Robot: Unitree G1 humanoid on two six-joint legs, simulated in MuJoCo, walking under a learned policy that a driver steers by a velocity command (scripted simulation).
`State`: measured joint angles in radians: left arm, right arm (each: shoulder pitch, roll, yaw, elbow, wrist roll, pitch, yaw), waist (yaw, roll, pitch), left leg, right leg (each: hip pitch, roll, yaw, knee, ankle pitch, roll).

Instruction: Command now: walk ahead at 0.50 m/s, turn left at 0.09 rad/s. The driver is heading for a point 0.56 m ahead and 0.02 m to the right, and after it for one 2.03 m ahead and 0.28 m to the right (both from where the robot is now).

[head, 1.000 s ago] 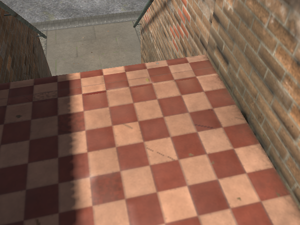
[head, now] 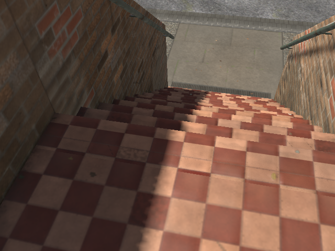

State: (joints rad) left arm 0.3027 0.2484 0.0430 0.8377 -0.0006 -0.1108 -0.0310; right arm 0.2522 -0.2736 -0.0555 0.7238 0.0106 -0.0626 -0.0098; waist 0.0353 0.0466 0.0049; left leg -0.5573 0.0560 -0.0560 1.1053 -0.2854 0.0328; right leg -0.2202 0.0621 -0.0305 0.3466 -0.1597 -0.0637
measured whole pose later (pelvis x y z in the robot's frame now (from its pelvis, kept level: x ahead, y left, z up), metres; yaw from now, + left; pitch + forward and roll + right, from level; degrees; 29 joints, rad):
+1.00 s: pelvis +0.56 -0.01 -0.03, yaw -11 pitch +1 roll +0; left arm 0.15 0.27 0.03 0.80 0.04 -0.10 -0.04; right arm 0.42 -0.24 0.00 0.93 -0.09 -0.10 0.06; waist 0.00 0.01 0.00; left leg -0.08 0.04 0.02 0.97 -0.48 -0.01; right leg -0.47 0.09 -0.02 0.59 -0.14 -0.09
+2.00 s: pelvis +1.00 -0.13 -0.07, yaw -17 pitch +4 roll -1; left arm 0.34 0.21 0.03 0.85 0.09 -0.13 -0.04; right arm 0.53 -0.16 0.01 1.00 -0.09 -0.09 0.06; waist -0.01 0.02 -0.10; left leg -0.49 -0.03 -0.06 1.28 -0.53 0.12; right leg -0.49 0.01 -0.08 0.98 -0.58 -0.05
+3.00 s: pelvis +1.36 -0.35 -0.43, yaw -15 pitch +2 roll -2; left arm 0.50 0.18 0.00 1.08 0.12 -0.10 -0.03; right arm 0.36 -0.23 0.01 0.97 -0.07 -0.06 0.07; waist 0.00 0.05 -0.07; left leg -0.98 0.11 -0.07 1.41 0.08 0.10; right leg -0.35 0.04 -0.16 0.66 -0.36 -0.09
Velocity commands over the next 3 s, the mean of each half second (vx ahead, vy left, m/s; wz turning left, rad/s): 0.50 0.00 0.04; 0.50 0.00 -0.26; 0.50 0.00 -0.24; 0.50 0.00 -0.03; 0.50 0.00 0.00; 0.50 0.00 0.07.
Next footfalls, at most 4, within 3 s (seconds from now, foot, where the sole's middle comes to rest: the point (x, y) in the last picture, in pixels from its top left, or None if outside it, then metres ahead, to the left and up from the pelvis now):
0.32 left None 0.34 0.15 -0.78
0.90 right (212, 206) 0.68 -0.11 -0.78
1.42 left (183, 154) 0.95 0.01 -0.78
1.96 right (234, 148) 0.99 -0.23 -0.78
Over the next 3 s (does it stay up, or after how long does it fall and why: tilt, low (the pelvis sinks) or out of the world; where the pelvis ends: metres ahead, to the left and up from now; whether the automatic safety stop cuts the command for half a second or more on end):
stays up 1.36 -0.35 -0.43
